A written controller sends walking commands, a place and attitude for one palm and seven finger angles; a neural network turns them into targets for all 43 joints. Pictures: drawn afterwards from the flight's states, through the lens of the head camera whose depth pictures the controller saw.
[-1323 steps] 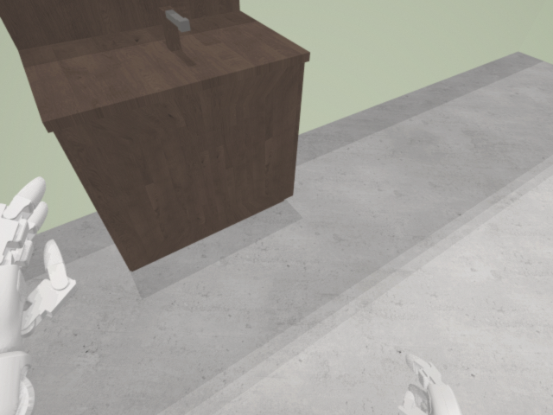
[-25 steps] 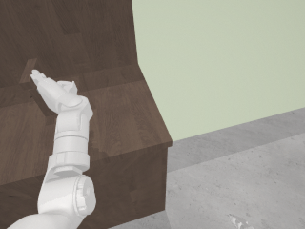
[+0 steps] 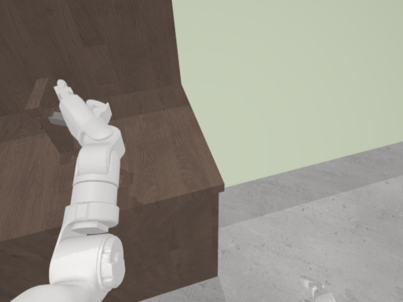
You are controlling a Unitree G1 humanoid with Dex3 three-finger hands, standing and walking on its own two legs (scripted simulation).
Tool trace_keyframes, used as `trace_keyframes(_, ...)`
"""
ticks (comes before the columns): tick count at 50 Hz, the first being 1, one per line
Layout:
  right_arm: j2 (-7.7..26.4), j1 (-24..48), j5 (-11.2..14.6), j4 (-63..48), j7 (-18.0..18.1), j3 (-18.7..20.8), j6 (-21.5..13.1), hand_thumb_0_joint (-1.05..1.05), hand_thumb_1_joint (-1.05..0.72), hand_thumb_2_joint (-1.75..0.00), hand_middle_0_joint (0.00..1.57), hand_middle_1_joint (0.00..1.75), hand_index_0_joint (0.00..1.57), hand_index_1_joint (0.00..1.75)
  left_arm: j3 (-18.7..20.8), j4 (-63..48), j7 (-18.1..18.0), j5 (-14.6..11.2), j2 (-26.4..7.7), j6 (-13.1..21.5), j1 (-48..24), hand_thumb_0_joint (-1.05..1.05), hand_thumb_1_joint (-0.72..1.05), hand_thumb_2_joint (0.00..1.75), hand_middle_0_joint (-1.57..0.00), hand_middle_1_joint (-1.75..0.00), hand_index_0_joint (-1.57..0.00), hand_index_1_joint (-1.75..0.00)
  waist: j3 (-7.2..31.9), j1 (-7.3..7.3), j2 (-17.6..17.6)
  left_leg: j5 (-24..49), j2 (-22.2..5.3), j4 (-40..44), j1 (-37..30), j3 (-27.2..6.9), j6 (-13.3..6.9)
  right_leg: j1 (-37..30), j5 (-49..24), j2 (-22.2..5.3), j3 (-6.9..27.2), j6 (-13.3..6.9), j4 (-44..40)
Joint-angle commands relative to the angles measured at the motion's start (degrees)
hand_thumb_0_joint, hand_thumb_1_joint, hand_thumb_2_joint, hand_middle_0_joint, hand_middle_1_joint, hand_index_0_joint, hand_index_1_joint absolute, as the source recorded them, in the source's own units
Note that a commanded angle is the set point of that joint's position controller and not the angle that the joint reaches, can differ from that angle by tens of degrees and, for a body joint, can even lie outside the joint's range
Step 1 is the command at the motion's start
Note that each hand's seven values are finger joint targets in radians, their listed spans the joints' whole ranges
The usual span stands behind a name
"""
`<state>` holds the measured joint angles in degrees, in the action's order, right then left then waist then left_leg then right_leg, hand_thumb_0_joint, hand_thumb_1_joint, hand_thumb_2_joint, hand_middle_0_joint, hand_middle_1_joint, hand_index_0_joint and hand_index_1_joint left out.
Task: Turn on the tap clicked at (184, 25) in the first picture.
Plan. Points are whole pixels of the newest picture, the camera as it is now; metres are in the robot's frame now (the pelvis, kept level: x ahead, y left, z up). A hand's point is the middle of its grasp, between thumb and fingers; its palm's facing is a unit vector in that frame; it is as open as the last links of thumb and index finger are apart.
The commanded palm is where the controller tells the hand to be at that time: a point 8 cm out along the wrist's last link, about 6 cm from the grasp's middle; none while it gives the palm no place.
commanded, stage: draw the hand back beside the body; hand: left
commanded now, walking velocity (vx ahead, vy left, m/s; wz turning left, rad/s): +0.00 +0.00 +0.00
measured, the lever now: (91, 124) +0.46 +0.30 +0.12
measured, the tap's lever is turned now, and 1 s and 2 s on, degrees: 57 57 57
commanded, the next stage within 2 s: step back with the hand held close in 1.40 s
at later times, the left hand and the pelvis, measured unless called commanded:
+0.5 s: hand (80, 157) +0.30 +0.23 +0.18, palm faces +0.36 -0.90 -0.22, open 7.7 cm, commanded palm +0.26 +0.27 +0.18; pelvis -0.02 +0.01 +0.01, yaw -1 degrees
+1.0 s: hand (46, 201) +0.23 +0.26 +0.16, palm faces +0.37 -0.88 -0.31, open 7.5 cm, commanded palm +0.18 +0.30 +0.17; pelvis -0.01 +0.03 +0.01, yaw -2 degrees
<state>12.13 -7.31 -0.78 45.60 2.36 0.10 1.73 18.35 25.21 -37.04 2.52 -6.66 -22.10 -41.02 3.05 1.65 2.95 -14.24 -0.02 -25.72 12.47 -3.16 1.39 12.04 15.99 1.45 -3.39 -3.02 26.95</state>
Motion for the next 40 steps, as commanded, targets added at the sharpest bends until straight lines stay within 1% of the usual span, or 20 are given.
trace_keyframes(1,7.1,3.6,1.8,-11.3,3.3,2.2,0.2,0.0,-0.9,-0.9,0.2,0.3,0.2,0.3,-3.3,-21.0,17.4,-2.3,-14.8,5.8,-11.8,0.0,0.9,0.9,-0.16,-0.16,-0.16,-0.16,19.1,0.11,-7.2,22.8,1.0,1.3,-7.5,4.6,-3.6,-14.8,-36.4,-1.7,2.6,2.5,-1.4)
trace_keyframes(2,7.3,4.0,2.2,-12.1,3.7,1.8,0.9,0.0,-0.9,-0.9,0.2,0.3,0.2,0.3,-0.5,-20.7,20.9,-4.4,-17.2,5.9,-4.9,0.0,0.9,0.9,-0.16,-0.17,-0.16,-0.17,17.5,1.46,-6.5,22.0,0.9,2.3,-7.2,4.4,-3.5,-15.7,-35.4,-1.5,2.6,2.3,-2.3)
trace_keyframes(3,6.7,5.2,3.1,-13.2,3.9,1.1,1.0,0.0,-0.9,-0.9,0.2,0.3,0.2,0.3,0.9,-21.8,22.5,-6.7,-17.3,5.3,-1.9,0.0,0.9,0.9,-0.16,-0.17,-0.16,-0.17,15.5,2.36,-6.7,21.2,0.7,3.0,-6.5,4.6,-3.5,-16.1,-34.5,-1.7,2.6,2.4,-3.0)
trace_keyframes(5,6.1,7.5,3.9,-14.8,4.1,0.6,0.2,0.0,-0.9,-0.9,0.2,0.3,0.2,0.3,4.6,-28.3,21.8,-9.5,-18.9,4.0,2.0,0.0,0.9,0.9,-0.16,-0.18,-0.16,-0.18,14.0,3.96,-6.9,19.3,0.5,4.0,-6.2,4.7,-3.3,-16.6,-32.0,-1.7,3.0,3.1,-4.3)
trace_keyframes(6,5.8,8.4,3.9,-15.2,3.9,0.5,-0.4,0.0,-0.9,-0.9,0.2,0.3,0.2,0.3,5.1,-32.3,20.4,-9.7,-18.7,3.4,3.3,0.0,0.9,0.9,-0.16,-0.18,-0.16,-0.18,13.5,4.39,-5.3,19.0,0.6,4.2,-6.3,4.9,-3.2,-16.2,-30.7,-1.6,3.1,3.1,-4.6)
trace_keyframes(7,7.9,4.9,1.8,-13.3,2.5,1.4,-1.0,0.0,-0.9,-0.9,0.2,0.3,0.2,0.3,6.1,-29.6,24.2,-8.1,-29.9,9.9,11.4,0.0,0.9,0.9,-0.16,-0.18,-0.16,-0.18,7.3,1.16,-3.8,15.7,0.2,4.7,-5.8,4.7,-3.1,-12.6,-30.6,-2.5,3.9,4.0,-5.6)
trace_keyframes(8,7.3,5.2,1.9,-14.3,1.9,1.3,-1.7,0.0,-0.9,-0.9,0.2,0.3,0.2,0.3,5.7,-29.5,25.7,-8.1,-29.1,13.9,12.2,0.0,0.9,0.9,-0.16,-0.19,-0.16,-0.19,7.5,1.59,-4.2,15.6,0.7,5.2,-4.4,4.9,-3.3,-13.8,-29.6,-2.4,3.9,3.8,-5.2)
trace_keyframes(10,7.2,5.7,1.9,-15.3,1.7,1.8,-3.4,0.0,-0.9,-0.9,0.2,0.3,0.2,0.3,4.7,-35.7,27.2,-7.8,-30.1,20.2,9.1,0.0,0.9,0.9,-0.16,-0.19,-0.16,-0.19,9.4,0.71,-2.5,15.5,0.8,5.3,-7.0,5.2,-3.5,-13.5,-27.7,-2.1,4.4,3.7,-6.3)
trace_keyframes(11,7.2,5.7,1.9,-15.5,1.7,2.0,-4.2,0.0,-0.9,-0.9,0.2,0.3,0.2,0.3,4.2,-37.5,27.6,-7.6,-29.8,22.3,9.1,0.0,0.9,0.9,-0.16,-0.19,-0.16,-0.19,9.4,0.46,-0.8,15.5,0.9,5.2,-8.3,5.2,-3.5,-12.5,-26.5,-1.8,4.4,3.5,-6.9)
trace_keyframes(12,7.3,5.7,2.0,-15.4,1.7,2.1,-4.9,0.0,-0.9,-0.9,0.2,0.3,0.2,0.3,1.8,-40.5,28.0,-7.3,-28.4,24.0,6.9,0.0,0.9,0.9,-0.17,-0.2,-0.17,-0.2,9.3,-0.13,3.2,15.7,1.1,5.3,-10.2,5.5,-3.4,-11.3,-23.5,-1.3,4.2,2.9,-7.6)
trace_keyframes(16,7.7,4.9,2.0,-14.5,2.0,2.2,-7.0,0.0,-0.9,-0.9,0.2,0.3,0.2,0.3,-3.9,-34.9,28.0,-6.9,-23.0,27.3,8.2,0.0,0.9,0.9,-0.17,-0.21,-0.17,-0.21,4.6,-1.75,-0.4,9.9,1.4,6.2,-11.3,5.0,-3.7,-6.0,-13.8,-0.3,3.6,2.7,-10.2)
trace_keyframes(18,7.5,4.9,2.2,-13.9,2.2,2.0,-7.4,0.0,-0.9,-0.9,0.2,0.3,0.2,0.3,-7.0,-32.8,28.3,-6.8,-20.1,28.5,8.8,0.0,0.9,0.9,-0.17,-0.22,-0.17,-0.22,2.3,-2.28,-0.6,6.0,1.4,7.2,-11.7,4.6,-3.7,-3.9,-8.2,-0.2,3.5,2.5,-11.5)
trace_keyframes(22,8.1,5.4,1.7,-14.0,2.1,2.0,-7.0,0.0,-0.9,-0.9,0.2,0.3,0.2,0.3,-3.3,-32.9,28.6,-6.8,-23.1,30.2,16.4,0.0,0.9,0.9,-0.18,-0.23,-0.18,-0.23,4.7,-0.48,-3.3,6.7,1.5,8.6,-11.6,3.7,-3.7,-7.1,-8.2,0.0,2.8,2.2,-11.9)
trace_keyframes(25,7.4,6.1,1.6,-14.7,2.0,1.6,-6.4,0.0,-0.9,-0.9,0.2,0.3,0.2,0.3,-0.7,-35.6,29.1,-7.2,-24.5,31.0,20.6,0.0,0.9,0.9,-0.18,-0.24,-0.18,-0.24,5.5,0.35,-2.4,8.3,1.2,9.2,-11.1,3.6,-3.4,-9.8,-10.0,-0.1,2.8,1.9,-11.7)
trace_keyframes(27,7.2,6.3,1.3,-15.1,1.8,1.6,-6.0,0.0,-0.9,-0.9,0.2,0.3,0.2,0.3,2.0,-37.6,29.4,-7.1,-26.4,31.2,24.5,0.0,0.9,0.9,-0.18,-0.24,-0.18,-0.24,5.6,1.26,1.1,10.0,1.2,9.4,-11.1,3.6,-2.9,-11.2,-11.7,-0.2,2.8,1.7,-11.7)
trace_keyframes(29,6.6,6.2,1.1,-15.8,1.5,1.5,-5.8,0.0,-0.9,-0.9,0.2,0.3,0.2,0.3,3.0,-39.8,29.6,-7.5,-26.0,31.2,27.8,0.0,0.9,0.9,-0.18,-0.25,-0.18,-0.25,5.7,1.44,-1.5,12.4,0.9,9.2,-10.8,3.6,-2.9,-12.5,-14.8,-0.1,2.6,1.7,-11.2)
trace_keyframes(32,6.4,6.2,1.1,-16.3,1.2,1.6,-5.5,0.0,-0.9,-0.9,0.2,0.3,0.2,0.3,2.5,-43.5,30.3,-7.3,-24.9,31.0,31.6,0.0,0.9,0.9,-0.19,-0.26,-0.19,-0.26,4.1,1.43,1.4,14.3,0.6,9.1,-10.8,3.4,-2.4,-12.2,-15.6,0.0,2.5,1.4,-11.3)
trace_keyframes(34,6.2,6.2,1.0,-16.6,1.0,1.6,-5.8,0.0,-0.9,-0.9,0.2,0.3,0.2,0.3,1.3,-44.5,30.5,-7.5,-23.2,30.8,34.7,0.0,0.9,0.9,-0.19,-0.26,-0.19,-0.26,3.1,1.19,-0.3,14.2,0.3,9.0,-11.1,3.6,-2.5,-11.2,-15.3,0.1,2.5,1.6,-11.5)
trace_keyframes(38,6.5,6.1,1.0,-16.6,0.9,1.7,-6.4,0.0,-0.9,-0.9,0.2,0.3,0.2,0.3,-0.3,-48.0,30.5,-7.1,-21.7,30.8,37.6,0.0,0.9,0.9,-0.19,-0.28,-0.19,-0.28,1.3,0.71,0.4,13.2,0.0,9.3,-11.5,3.0,-2.3,-9.6,-13.0,0.2,2.3,1.6,-11.7)
trace_keyframes(40,6.5,6.0,0.7,-16.5,0.9,1.9,-6.8,0.0,-0.9,-0.9,0.2,0.3,0.2,0.3,0.0,-50.1,30.3,-6.9,-21.9,31.0,39.5,0.0,0.9,0.9,-0.19,-0.28,-0.19,-0.28,2.4,0.92,0.6,13.6,0.2,8.9,-12.2,3.0,-2.4,-9.7,-13.2,0.2,2.3,1.5,-11.7)
